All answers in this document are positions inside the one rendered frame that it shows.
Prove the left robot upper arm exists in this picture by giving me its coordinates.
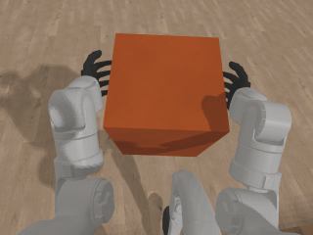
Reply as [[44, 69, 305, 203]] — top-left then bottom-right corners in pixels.
[[17, 177, 115, 235]]

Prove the robot right thigh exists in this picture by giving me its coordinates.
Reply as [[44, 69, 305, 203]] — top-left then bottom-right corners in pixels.
[[171, 170, 222, 235]]

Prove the robot right hand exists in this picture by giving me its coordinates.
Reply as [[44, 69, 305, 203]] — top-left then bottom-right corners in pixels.
[[223, 61, 251, 111]]

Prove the right robot shin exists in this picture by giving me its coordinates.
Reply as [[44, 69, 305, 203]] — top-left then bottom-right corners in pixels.
[[167, 169, 187, 235]]

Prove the robot left hand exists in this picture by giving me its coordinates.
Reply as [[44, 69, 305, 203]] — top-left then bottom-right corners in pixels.
[[80, 50, 112, 97]]

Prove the carton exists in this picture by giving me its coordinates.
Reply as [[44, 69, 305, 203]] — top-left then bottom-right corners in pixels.
[[103, 33, 230, 157]]

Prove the left robot forearm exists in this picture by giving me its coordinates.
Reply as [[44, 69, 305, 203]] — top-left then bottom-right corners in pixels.
[[48, 75, 104, 213]]

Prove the right robot upper arm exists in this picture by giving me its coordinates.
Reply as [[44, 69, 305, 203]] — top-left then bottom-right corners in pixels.
[[215, 187, 301, 235]]

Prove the right robot forearm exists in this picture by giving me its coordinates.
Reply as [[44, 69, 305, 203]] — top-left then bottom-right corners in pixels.
[[229, 87, 292, 221]]

